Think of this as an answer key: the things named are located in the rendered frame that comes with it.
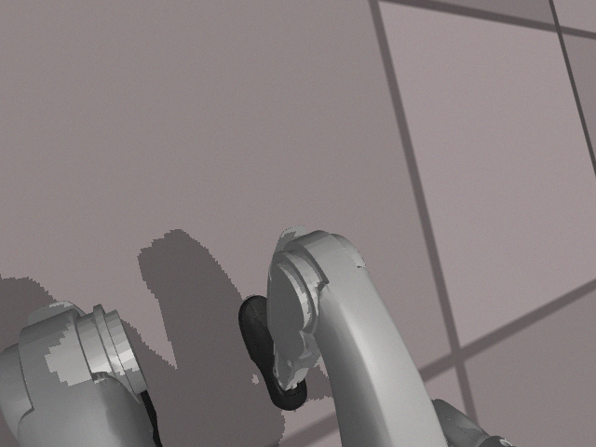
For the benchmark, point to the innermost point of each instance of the right robot hand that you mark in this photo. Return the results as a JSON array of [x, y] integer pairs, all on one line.
[[458, 429]]

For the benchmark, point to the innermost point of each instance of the left robot foot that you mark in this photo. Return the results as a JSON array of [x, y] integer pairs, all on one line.
[[152, 415]]

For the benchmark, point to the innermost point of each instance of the right robot foot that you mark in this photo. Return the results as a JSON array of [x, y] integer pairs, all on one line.
[[253, 326]]

